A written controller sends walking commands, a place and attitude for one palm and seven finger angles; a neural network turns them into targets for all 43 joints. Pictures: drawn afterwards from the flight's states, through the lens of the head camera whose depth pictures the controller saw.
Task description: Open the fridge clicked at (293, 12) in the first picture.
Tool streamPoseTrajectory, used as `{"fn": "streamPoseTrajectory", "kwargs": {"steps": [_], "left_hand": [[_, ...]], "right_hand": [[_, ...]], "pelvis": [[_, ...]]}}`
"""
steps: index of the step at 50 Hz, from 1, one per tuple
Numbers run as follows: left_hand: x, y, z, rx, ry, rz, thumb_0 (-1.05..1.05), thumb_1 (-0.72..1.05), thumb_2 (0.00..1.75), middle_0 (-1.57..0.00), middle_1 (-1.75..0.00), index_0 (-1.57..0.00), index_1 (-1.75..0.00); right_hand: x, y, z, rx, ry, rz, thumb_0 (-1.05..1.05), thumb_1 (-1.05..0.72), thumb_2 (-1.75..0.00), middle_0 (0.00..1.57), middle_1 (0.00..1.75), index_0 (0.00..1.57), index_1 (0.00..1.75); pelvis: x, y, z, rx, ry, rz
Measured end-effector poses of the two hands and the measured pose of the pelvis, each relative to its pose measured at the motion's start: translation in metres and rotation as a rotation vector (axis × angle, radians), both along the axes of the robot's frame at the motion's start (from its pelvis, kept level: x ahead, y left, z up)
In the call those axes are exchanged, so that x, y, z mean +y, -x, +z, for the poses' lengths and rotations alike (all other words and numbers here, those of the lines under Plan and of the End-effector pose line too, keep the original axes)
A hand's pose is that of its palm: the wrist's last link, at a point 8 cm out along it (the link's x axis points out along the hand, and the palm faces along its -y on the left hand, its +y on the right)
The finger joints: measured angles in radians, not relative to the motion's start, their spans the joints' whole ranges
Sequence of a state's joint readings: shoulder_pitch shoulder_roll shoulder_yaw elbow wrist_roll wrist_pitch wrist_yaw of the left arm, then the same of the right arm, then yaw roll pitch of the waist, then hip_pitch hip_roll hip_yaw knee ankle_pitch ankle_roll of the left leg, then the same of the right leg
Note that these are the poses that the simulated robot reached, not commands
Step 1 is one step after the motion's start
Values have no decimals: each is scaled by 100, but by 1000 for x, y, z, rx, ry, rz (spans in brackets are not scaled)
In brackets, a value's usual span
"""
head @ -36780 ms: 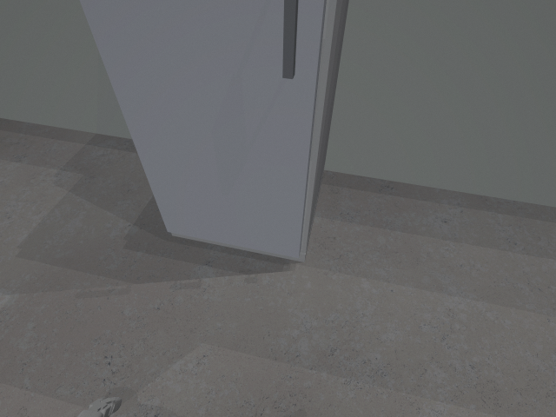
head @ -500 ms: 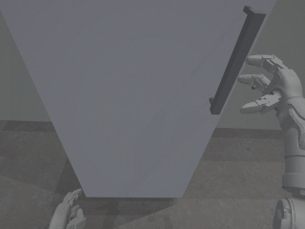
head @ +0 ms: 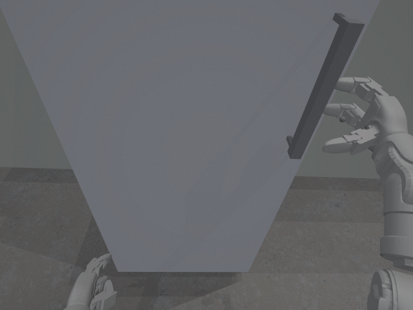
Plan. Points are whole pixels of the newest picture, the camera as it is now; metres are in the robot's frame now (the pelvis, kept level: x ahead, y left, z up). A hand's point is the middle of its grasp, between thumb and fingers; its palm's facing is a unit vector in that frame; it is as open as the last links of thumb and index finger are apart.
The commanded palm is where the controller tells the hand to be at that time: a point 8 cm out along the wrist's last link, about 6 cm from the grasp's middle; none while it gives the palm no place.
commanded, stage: feel for the door with the fingertips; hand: right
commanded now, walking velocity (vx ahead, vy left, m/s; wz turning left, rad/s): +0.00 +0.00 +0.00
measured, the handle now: (313, 95) +0.45 -0.14 +0.25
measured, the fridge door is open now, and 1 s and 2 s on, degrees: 0 0 0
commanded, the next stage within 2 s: slide the fingers in behind the handle in 0.28 s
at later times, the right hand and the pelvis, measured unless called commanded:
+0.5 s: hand (338, 113) +0.40 -0.18 +0.24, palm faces -0.05 +1.00 -0.04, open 13.8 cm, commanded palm +0.38 -0.23 +0.25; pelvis -0.01 -0.01 +0.00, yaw +0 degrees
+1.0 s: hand (331, 115) +0.39 -0.17 +0.24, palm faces -0.07 +1.00 -0.02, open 14.0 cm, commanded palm +0.37 -0.22 +0.25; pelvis -0.01 -0.01 +0.00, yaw +1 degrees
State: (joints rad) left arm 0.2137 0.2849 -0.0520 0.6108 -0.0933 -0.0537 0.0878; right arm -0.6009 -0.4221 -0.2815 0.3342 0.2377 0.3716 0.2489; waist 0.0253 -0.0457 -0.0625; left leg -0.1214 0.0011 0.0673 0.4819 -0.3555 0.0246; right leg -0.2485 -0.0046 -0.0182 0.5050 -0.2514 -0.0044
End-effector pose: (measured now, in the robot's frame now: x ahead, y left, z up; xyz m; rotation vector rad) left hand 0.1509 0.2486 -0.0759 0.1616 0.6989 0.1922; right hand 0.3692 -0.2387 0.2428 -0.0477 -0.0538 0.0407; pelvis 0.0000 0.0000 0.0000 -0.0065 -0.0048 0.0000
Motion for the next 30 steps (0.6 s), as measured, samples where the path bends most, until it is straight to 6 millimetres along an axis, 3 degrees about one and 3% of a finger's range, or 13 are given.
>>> {"fn": "streamPoseTrajectory", "kwargs": {"steps": [8, 17, 30], "left_hand": [[1, 9, -3, 25, -7, 4, 1, 91, 90, -20, -30, -20, -30], [1, 31, -12, 76, -8, 28, 1, 91, 90, -20, -30, -20, -30], [-3, 54, -15, 98, -4, 48, 1, 91, 90, -20, -30, -20, -30]], "right_hand": [[1, -5, -1, -2, -15, 13, -1, 50, -30, 30, 120, 30, 120], [1, -17, 0, 14, -10, 14, -1, 50, -30, 33, 123, 31, 120], [5, -16, -1, -5, -14, 24, -1, 50, -30, 33, 123, 32, 120]], "pelvis": [[0, 3, 0, 1, -1, -4], [-3, 7, 0, 7, -5, -3], [-9, 11, 1, 0, -7, 7]]}}
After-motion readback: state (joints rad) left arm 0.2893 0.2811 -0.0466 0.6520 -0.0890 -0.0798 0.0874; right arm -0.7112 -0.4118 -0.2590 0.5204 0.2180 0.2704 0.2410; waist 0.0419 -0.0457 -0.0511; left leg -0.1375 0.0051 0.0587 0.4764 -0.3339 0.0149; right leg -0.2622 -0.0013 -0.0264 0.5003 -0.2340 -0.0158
